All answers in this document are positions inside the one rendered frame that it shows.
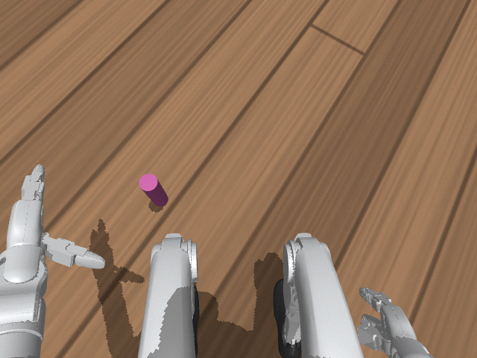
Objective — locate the can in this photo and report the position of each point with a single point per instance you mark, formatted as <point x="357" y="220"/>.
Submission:
<point x="153" y="189"/>

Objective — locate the right robot hand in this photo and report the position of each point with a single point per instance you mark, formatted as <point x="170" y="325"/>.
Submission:
<point x="376" y="334"/>

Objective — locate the left robot arm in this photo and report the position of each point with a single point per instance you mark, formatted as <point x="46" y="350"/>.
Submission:
<point x="23" y="282"/>

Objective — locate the right robot arm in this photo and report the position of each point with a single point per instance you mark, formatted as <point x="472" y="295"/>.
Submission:
<point x="408" y="348"/>

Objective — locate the right robot foot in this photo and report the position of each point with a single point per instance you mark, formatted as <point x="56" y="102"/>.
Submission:
<point x="286" y="350"/>

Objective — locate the left robot hand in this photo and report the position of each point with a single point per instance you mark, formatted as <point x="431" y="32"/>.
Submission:
<point x="26" y="227"/>

